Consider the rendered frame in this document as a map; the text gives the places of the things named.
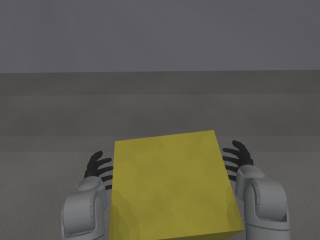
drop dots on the right robot hand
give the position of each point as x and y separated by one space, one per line
242 154

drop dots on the carton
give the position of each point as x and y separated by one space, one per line
172 187

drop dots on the left robot forearm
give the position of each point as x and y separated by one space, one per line
82 213

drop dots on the right robot forearm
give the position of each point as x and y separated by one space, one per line
266 210

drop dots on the left robot hand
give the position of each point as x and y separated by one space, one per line
92 168

